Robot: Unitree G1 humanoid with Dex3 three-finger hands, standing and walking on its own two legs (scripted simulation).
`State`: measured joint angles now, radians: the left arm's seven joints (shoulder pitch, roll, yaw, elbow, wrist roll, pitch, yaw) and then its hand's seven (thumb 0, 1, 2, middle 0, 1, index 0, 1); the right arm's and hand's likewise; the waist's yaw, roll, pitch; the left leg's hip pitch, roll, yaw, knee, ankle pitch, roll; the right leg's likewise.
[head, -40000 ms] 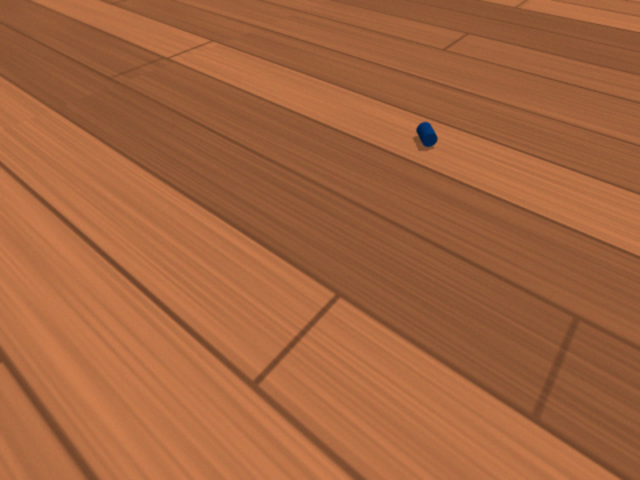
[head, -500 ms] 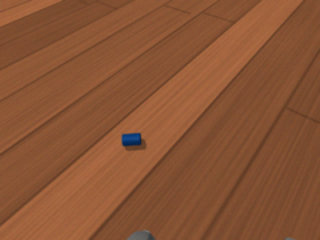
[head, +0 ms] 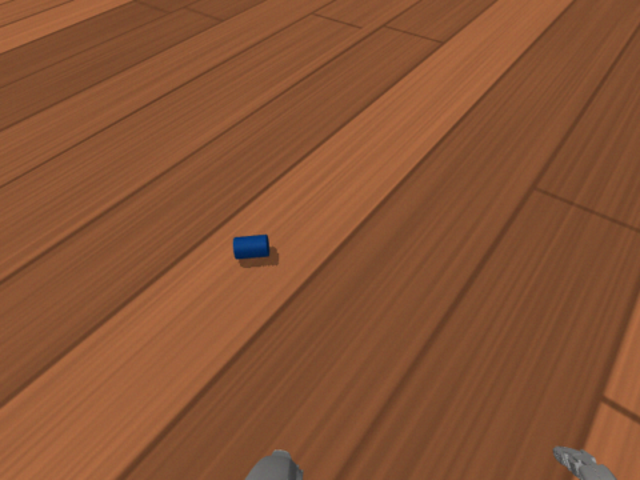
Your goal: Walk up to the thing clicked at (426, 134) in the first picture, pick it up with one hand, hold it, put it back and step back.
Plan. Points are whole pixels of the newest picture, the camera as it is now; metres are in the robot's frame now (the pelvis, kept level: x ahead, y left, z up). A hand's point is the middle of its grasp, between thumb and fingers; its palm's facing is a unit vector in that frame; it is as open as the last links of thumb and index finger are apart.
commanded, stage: step back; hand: left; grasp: from above
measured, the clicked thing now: (251, 246) +1.00 +0.34 -0.71
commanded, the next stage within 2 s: stand in 1.08 s
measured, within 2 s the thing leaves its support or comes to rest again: neither
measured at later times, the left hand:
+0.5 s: hand out of the picture -0.02 +0.29 -0.13, palm faces +0.08 -0.92 -0.40, open 7.4 cm
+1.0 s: hand out of the picture +0.05 +0.29 -0.14, palm faces +0.10 -0.92 -0.38, open 7.4 cm
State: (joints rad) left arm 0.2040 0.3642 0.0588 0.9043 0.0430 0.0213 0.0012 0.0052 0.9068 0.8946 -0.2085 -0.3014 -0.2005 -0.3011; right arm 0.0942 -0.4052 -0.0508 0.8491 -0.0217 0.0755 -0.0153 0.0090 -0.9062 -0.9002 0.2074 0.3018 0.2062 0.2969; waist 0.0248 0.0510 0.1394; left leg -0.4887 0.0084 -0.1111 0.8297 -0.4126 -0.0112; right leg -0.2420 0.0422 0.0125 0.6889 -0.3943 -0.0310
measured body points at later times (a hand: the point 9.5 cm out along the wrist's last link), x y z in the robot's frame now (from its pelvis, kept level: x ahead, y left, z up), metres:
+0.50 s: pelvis -0.05 +0.00 +0.01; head -0.04 +0.00 +0.46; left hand -0.02 +0.33 -0.10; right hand +0.03 -0.30 -0.11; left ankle -0.06 +0.14 -0.72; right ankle +0.00 -0.11 -0.70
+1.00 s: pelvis +0.00 +0.01 +0.01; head +0.03 +0.02 +0.46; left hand +0.04 +0.34 -0.12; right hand +0.14 -0.27 -0.12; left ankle +0.03 +0.15 -0.72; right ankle +0.01 -0.11 -0.72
